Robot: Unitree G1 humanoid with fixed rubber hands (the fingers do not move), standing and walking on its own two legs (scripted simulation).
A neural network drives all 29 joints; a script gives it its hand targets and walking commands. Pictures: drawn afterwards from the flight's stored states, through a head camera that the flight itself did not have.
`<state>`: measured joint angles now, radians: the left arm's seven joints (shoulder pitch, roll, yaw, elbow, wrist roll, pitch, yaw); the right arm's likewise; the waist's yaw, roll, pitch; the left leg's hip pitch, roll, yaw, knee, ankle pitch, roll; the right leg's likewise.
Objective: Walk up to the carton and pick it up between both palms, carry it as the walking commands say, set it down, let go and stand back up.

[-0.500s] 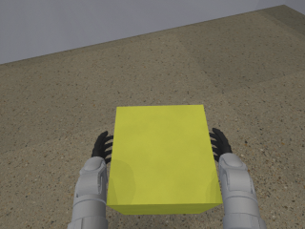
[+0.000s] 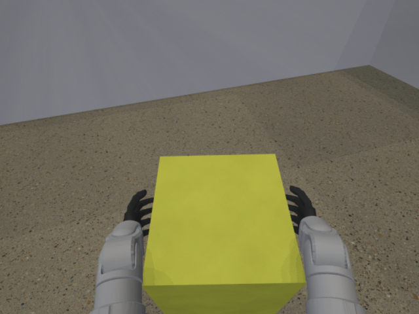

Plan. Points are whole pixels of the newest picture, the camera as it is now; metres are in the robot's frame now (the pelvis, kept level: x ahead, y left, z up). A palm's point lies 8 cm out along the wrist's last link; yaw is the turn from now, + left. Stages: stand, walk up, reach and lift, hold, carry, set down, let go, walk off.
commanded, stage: reach and lift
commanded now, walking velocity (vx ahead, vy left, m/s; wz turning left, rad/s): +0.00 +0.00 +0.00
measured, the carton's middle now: (219, 236) +0.31 +0.02 -0.02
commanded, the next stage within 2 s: hold in 1.32 s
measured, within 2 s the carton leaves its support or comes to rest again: neither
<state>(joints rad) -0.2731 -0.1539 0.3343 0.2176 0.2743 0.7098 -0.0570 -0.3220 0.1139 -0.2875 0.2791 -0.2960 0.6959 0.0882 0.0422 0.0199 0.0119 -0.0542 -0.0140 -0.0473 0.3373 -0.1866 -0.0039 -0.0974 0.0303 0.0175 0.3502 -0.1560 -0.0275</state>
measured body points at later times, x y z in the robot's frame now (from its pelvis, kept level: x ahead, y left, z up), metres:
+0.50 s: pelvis +0.01 +0.01 +0.00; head -0.02 +0.01 +0.45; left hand +0.31 +0.18 +0.04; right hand +0.31 -0.16 +0.04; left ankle +0.01 +0.13 -0.75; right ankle +0.03 -0.10 -0.75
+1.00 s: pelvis +0.01 +0.01 +0.00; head -0.03 +0.01 +0.45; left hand +0.30 +0.18 +0.04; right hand +0.30 -0.16 +0.04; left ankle +0.01 +0.13 -0.75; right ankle +0.03 -0.10 -0.75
